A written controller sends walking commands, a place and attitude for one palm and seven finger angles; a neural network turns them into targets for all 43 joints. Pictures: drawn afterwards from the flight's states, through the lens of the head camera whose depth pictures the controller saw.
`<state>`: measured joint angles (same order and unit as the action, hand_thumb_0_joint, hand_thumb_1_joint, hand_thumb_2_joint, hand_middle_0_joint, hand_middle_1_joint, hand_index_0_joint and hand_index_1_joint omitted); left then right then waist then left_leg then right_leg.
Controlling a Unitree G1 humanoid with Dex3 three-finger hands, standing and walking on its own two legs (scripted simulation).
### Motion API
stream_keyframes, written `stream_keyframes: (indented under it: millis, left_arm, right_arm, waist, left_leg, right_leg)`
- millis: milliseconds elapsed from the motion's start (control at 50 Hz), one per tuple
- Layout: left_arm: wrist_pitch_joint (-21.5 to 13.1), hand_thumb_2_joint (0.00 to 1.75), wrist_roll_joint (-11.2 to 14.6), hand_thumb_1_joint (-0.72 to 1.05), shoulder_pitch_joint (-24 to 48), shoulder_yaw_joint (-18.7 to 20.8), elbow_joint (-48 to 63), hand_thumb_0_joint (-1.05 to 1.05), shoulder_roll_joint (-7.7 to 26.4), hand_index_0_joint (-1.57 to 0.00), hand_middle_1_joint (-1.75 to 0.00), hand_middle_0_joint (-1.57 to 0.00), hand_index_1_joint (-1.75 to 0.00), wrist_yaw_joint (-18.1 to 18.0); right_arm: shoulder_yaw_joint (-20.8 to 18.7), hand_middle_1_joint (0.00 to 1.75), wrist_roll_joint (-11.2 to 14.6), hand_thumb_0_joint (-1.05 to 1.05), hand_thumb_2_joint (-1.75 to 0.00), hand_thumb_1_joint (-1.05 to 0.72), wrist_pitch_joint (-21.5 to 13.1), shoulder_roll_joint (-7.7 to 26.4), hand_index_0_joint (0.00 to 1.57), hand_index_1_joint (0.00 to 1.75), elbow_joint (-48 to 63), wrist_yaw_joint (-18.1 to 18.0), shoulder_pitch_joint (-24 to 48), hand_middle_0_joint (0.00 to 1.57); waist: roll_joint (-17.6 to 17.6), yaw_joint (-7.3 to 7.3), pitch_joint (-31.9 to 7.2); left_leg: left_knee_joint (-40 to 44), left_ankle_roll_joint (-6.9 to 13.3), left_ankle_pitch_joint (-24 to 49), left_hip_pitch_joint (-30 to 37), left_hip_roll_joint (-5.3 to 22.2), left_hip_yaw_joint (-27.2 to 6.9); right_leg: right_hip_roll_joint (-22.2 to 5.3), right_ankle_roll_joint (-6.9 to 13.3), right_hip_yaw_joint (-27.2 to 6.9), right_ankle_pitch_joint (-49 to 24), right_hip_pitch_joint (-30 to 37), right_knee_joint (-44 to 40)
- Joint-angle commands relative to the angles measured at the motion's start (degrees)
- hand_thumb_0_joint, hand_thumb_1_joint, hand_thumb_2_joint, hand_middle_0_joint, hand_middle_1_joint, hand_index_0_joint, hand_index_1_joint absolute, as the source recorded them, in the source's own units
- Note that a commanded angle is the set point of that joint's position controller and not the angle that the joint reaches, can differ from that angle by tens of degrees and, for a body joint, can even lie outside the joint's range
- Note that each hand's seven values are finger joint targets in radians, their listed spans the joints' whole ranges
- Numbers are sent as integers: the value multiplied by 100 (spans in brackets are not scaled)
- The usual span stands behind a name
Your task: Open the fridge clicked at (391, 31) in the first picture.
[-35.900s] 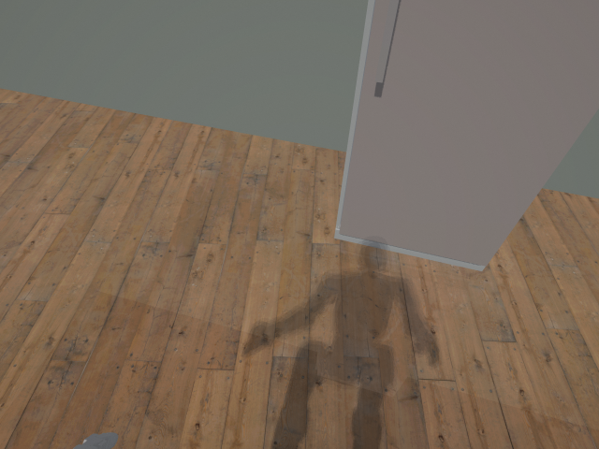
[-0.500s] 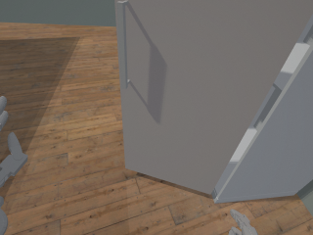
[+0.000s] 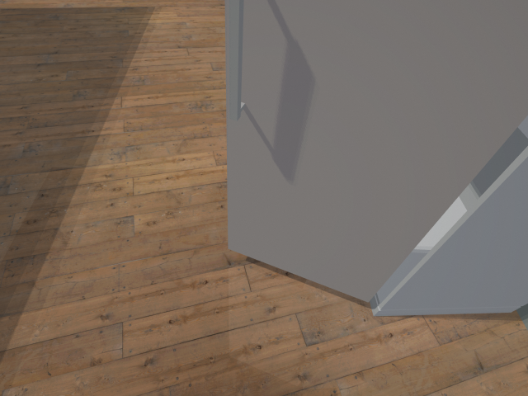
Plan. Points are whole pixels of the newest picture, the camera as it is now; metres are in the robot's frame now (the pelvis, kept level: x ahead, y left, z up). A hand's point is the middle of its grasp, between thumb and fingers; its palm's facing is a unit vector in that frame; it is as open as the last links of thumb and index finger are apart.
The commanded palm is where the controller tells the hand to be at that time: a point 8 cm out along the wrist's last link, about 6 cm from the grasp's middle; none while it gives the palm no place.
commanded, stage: let the arm hang, fingers relaxed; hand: left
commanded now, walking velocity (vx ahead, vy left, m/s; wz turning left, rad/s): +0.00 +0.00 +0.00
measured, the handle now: (239, 47) +0.70 +0.11 +0.18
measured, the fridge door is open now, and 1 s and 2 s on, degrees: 66 66 66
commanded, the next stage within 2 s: look to check the result in 0.68 s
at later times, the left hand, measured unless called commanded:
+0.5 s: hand out of the picture +0.07 +0.21 -0.17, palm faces -0.03 -0.97 -0.23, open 7.4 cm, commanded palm none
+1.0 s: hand out of the picture +0.13 +0.25 -0.15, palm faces -0.06 -0.94 -0.34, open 7.4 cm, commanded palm none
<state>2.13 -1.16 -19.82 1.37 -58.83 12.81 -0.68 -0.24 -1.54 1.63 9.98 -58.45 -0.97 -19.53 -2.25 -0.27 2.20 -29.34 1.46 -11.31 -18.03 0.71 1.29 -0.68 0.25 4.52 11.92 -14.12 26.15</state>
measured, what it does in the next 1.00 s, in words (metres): stands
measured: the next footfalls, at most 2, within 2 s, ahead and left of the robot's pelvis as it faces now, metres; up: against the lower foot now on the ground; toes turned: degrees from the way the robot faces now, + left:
none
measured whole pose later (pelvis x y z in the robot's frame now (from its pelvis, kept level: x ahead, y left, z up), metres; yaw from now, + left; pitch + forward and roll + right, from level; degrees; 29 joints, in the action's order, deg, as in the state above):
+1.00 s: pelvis +0.04 +0.00 +0.01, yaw -2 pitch +0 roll +0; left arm -0.7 -0.8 -5.6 0.5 -65.0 19.6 -0.1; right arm -0.8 -0.6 -0.4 18.6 -64.1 -0.2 -6.4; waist -0.1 0.6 2.8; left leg -19.0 1.7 -10.2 -8.6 -0.6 3.5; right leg -1.7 -0.9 2.4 11.3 -6.5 18.2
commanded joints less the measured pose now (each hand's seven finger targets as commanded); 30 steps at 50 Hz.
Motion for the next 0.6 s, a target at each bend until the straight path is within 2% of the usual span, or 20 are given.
stream_keyframes:
  millis: [0,60,100,240,360,460,480,580]
  left_arm:
    - [-277,90,9,90,123,58,-7,0,562,-20,-30,-20,-30,-5]
    - [-273,90,12,90,79,22,-266,0,550,-20,-30,-20,-30,-15]
    - [-270,90,10,90,20,17,-394,0,545,-20,-30,-20,-30,-23]
    - [-275,90,-14,90,126,24,-571,0,571,-20,-30,-20,-30,-45]
    - [-302,90,-23,90,420,57,-520,0,689,-20,-30,-20,-30,-51]
    - [-350,90,-15,90,714,99,-427,0,856,-20,-30,-20,-30,-43]
    - [-365,90,-19,90,774,111,-397,0,935,-20,-30,-20,-30,-46]
    - [-385,90,-9,90,1062,140,-316,0,1137,-20,-30,-20,-30,-28]
  right_arm:
    - [-199,30,32,0,-90,-90,-184,729,20,30,165,-80,-21,20]
    - [-213,30,45,0,-90,-90,-184,802,20,30,-9,-99,-83,20]
    - [-212,30,48,0,-90,-90,-202,809,20,30,-91,-107,-52,20]
    - [-244,30,46,0,-90,-90,-218,887,20,30,-219,-102,149,20]
    - [-251,30,37,0,-90,-90,-255,984,20,30,-254,-79,421,20]
    - [-256,30,39,0,-90,-90,-301,1113,20,30,-241,-59,673,20]
    - [-251,30,54,0,-90,-90,-306,1138,20,30,-226,-54,703,20]
    - [-256,30,51,0,-90,-90,-318,1349,20,30,-238,-37,959,20]
  waist:
    - [454,89,-123]
    - [386,96,22]
    - [502,57,46]
    - [260,32,200]
    - [333,28,152]
    - [356,33,-81]
    - [262,25,-132]
    - [341,30,-209]
  left_leg:
    - [943,132,-752,176,483,-585]
    - [1110,153,-900,206,563,-663]
    - [1217,171,-869,196,599,-692]
    - [1407,186,-931,195,620,-734]
    - [1417,165,-541,337,607,-705]
    - [1275,136,253,609,595,-586]
    - [1209,136,513,645,592,-573]
    - [1228,97,732,794,605,-563]
  right_leg:
    - [-495,308,-712,637,53,-809]
    - [-443,269,-629,630,-10,-773]
    - [-425,258,-594,435,79,-694]
    - [-438,210,-575,345,93,-645]
    - [-482,182,-611,98,192,-630]
    - [-560,164,-629,-300,372,-660]
    - [-571,170,-648,-468,449,-672]
    - [-603,164,-674,-562,547,-756]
